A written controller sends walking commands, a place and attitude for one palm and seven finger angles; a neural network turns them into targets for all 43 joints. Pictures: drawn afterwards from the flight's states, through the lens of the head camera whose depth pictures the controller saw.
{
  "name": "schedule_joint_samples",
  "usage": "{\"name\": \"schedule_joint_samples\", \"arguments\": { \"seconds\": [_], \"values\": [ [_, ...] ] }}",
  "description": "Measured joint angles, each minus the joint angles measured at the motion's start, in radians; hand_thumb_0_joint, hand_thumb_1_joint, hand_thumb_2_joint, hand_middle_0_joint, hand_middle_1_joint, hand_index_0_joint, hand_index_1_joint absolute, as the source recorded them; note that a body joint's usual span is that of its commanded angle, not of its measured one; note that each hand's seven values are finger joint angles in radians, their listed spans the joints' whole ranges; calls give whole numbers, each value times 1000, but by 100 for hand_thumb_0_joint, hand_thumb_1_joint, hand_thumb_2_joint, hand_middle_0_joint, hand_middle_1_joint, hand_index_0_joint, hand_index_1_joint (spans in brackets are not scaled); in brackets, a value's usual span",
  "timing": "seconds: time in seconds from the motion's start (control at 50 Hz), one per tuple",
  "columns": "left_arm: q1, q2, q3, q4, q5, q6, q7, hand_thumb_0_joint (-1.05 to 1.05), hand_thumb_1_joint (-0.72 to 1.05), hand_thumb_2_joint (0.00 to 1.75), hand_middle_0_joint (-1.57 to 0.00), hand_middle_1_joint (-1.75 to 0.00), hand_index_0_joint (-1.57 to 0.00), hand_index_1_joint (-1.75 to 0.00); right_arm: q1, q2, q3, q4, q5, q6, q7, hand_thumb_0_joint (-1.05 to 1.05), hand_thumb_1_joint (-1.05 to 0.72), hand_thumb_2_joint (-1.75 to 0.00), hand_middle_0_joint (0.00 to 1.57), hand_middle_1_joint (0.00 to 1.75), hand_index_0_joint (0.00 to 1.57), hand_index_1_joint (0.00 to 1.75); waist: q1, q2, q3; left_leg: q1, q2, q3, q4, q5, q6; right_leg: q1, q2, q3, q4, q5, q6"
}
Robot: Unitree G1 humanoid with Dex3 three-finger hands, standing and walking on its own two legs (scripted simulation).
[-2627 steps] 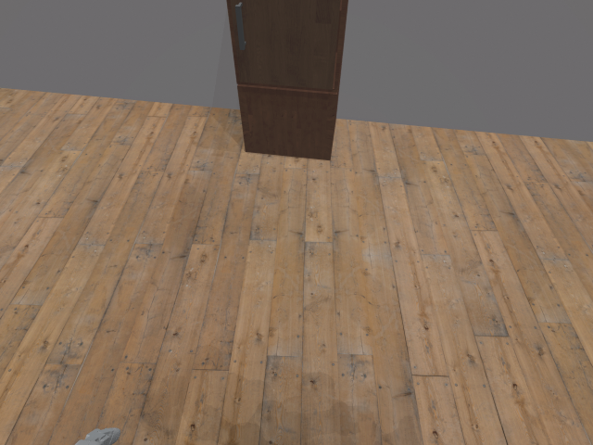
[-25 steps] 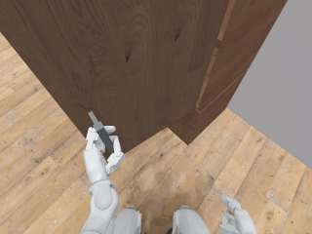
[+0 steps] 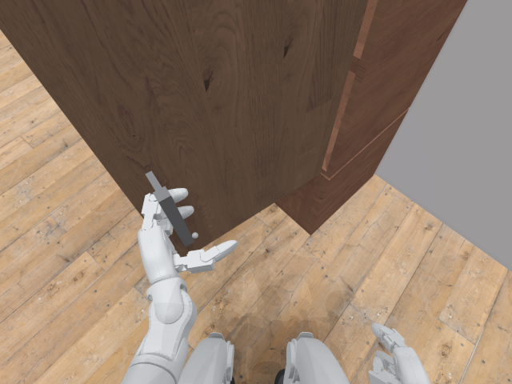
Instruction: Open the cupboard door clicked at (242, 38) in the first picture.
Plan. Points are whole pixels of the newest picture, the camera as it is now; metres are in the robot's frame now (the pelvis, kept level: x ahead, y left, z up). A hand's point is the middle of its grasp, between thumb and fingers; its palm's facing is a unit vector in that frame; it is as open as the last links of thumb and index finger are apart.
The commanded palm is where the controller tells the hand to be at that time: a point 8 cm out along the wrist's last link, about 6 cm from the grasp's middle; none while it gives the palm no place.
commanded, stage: open thumb and fingers to let go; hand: left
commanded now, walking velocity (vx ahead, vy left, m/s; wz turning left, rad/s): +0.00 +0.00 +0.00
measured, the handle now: (171, 212) +0.38 +0.15 +0.02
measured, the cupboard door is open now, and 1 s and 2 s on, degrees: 82 83 83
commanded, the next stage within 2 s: slide the hand sideways off the handle in 0.34 s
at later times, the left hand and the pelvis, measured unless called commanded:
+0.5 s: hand (190, 237) +0.34 +0.11 +0.01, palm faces +0.26 -0.96 -0.04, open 14.5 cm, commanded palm +0.31 +0.15 +0.01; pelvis -0.01 +0.03 +0.00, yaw +0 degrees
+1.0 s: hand (185, 260) +0.30 +0.12 +0.01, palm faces -0.17 -0.98 +0.00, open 16.0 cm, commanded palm +0.27 +0.19 +0.01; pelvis +0.00 +0.05 -0.01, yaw -2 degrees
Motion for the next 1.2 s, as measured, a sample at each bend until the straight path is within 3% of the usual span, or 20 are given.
{"name": "schedule_joint_samples", "arguments": {
  "seconds": [0.16,0.46,0.5,0.56,0.62,0.68,0.74,1.02,1.2],
  "values": [
    [-20,-11,-23,17,25,-12,21,0,-43,33,-29,-106,-29,-106,-5,4,2,-1,-5,5,1,1,-90,-90,20,30,20,30,5,0,2,-11,-2,5,16,-6,13,-8,-3,4,8,0,12],
    [-56,-12,-66,52,47,-14,52,-1,-50,30,-46,-70,-43,-74,-13,4,8,-2,-10,20,7,1,-90,-90,20,30,20,30,16,6,3,-23,-12,10,23,-1,37,-10,-12,9,-1,12,35],
    [-49,9,-66,49,57,-24,3,-1,-50,30,-45,-67,-40,-71,-11,1,13,-7,-8,22,9,1,-90,-90,20,30,20,30,13,6,4,-29,-15,9,29,-1,41,-14,-16,9,5,11,38],
    [-39,92,-77,32,40,-39,-183,-1,-50,30,-40,-58,-31,-61,3,-8,15,-24,10,28,2,1,-90,-90,20,30,20,30,16,10,6,-39,-19,4,50,-8,46,-18,-20,3,21,4,40],
    [-42,161,-98,3,-52,-15,-381,-1,-50,30,-32,-49,-22,-52,15,-26,17,-40,44,34,-8,1,-90,-90,20,30,20,30,22,21,20,-36,-22,-2,64,-13,51,-8,-23,-4,26,1,45],
    [-38,163,-104,-29,-136,38,-485,-1,-50,30,-25,-42,-20,-48,27,-40,19,-58,71,38,-16,1,-90,-90,20,30,20,30,26,25,25,-28,-25,3,58,-10,59,1,-25,1,17,7,53],
    [-17,143,-94,-61,-147,72,-504,-1,-51,30,-22,-40,-21,-45,37,-45,20,-79,78,39,-14,1,-90,-90,20,30,20,30,24,21,16,-27,-26,14,50,-6,67,-2,-26,13,11,12,62],
    [172,111,-112,-282,-75,123,-467,-1,-50,30,-19,-37,-20,-37,30,-19,26,-168,68,70,12,1,-90,-90,20,30,20,30,13,8,-9,-36,-15,49,83,-50,82,-26,-15,48,48,-18,78],
    [349,158,-79,-407,-95,107,-491,-1,-50,30,-16,-32,-19,-33,20,-10,31,-184,68,54,-5,1,-90,-90,20,30,20,30,31,10,0,-41,-14,31,99,-69,71,-26,-13,30,61,-41,68]
  ]
}}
